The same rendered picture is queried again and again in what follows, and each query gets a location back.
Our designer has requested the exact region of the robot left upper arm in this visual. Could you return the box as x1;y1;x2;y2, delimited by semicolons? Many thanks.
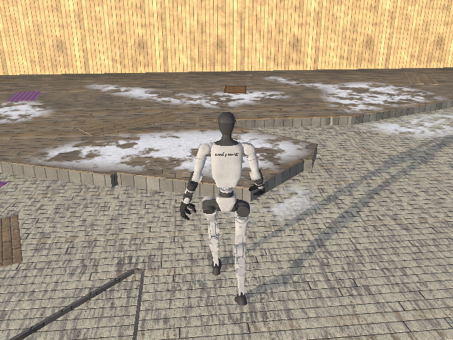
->
191;142;212;183

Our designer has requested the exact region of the right robot hand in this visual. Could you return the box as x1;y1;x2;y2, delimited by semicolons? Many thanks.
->
249;185;265;196

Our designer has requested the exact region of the robot right upper arm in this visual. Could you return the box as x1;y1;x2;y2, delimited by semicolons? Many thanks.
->
241;142;261;181

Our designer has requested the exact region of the right robot forearm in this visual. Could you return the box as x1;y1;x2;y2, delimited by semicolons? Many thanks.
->
254;169;265;189

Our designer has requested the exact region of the left robot hand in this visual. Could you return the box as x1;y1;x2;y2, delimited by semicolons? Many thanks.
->
180;201;196;220

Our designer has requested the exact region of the left robot forearm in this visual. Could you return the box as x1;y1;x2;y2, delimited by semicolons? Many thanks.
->
182;171;198;204

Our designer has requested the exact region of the humanoid robot head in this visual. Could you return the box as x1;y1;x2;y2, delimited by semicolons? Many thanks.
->
214;112;238;146

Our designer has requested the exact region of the robot left foot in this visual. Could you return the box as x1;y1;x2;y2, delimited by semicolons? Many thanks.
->
212;259;222;276

